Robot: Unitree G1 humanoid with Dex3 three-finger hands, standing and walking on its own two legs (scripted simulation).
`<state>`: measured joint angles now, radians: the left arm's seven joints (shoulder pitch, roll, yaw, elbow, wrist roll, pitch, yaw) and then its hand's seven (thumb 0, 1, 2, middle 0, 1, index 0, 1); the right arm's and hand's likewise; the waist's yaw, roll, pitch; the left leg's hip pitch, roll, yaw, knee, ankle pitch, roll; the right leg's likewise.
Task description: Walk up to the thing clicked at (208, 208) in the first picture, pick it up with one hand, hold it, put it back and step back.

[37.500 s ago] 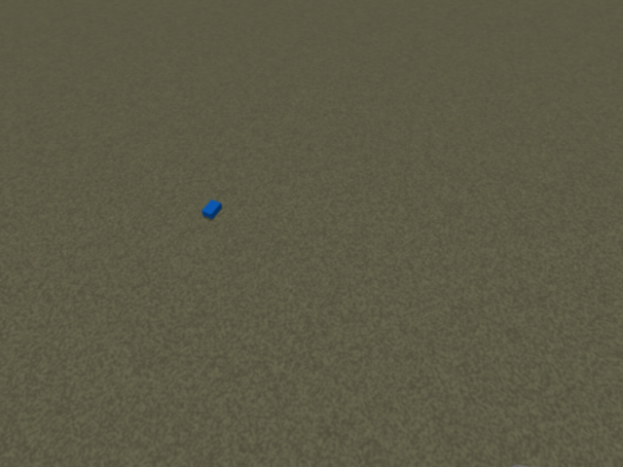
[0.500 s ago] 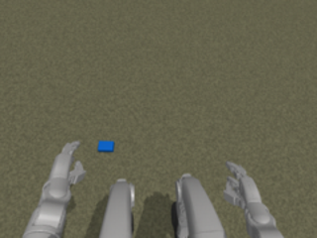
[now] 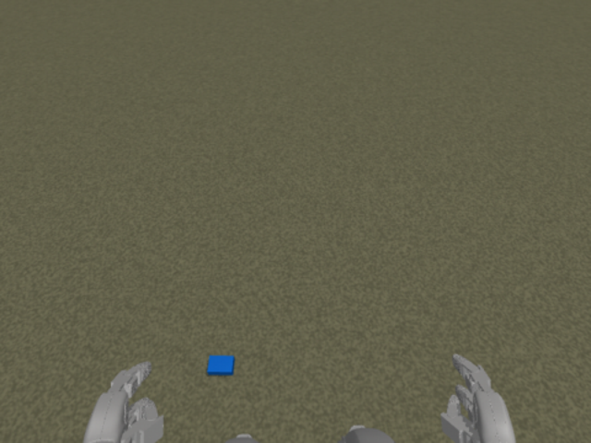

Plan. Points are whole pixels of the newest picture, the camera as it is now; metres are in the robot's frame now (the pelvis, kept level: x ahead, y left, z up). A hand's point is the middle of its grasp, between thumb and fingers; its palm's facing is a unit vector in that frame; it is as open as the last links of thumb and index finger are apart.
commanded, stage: home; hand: left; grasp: from above
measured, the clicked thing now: (221, 365) +0.46 +0.21 -0.70
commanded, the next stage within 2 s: none
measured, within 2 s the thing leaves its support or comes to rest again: neither
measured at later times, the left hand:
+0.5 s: hand (159, 429) +0.16 +0.18 -0.04, palm faces +0.05 -0.98 -0.21, open 7.4 cm
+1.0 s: hand (158, 427) +0.17 +0.18 -0.04, palm faces +0.04 -0.98 -0.20, open 7.3 cm
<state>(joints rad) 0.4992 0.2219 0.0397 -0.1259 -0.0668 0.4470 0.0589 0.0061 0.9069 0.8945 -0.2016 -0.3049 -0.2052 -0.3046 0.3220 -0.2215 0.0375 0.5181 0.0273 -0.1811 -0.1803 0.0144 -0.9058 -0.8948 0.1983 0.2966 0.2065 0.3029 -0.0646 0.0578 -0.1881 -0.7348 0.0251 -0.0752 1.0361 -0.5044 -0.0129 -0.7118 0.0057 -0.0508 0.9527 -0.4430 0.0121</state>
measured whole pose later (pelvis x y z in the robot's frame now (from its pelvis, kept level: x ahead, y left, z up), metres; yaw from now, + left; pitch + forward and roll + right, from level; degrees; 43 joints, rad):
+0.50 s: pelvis +0.00 +0.00 +0.00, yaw +1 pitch +10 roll -3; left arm 0.50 0.23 0.03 -0.13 -0.05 0.45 0.02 0.01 0.91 0.89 -0.20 -0.30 -0.20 -0.30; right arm 0.28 -0.22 0.04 0.54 0.00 -0.24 -0.18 0.01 -0.90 -0.89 0.20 0.30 0.21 0.30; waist -0.04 0.04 -0.15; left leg -0.68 0.02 -0.08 1.01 -0.50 -0.02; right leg -0.66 0.00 -0.06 0.93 -0.44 0.01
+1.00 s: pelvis +0.00 +0.00 +0.00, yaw +0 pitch +10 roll -3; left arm 0.49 0.23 0.03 -0.13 -0.05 0.46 0.02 0.01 0.91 0.89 -0.20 -0.30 -0.20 -0.30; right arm 0.28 -0.22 0.04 0.55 0.01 -0.25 -0.18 0.02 -0.90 -0.89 0.20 0.30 0.21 0.30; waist -0.04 0.04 -0.16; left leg -0.68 0.02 -0.07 1.01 -0.51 -0.01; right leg -0.66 0.00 -0.05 0.93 -0.45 0.01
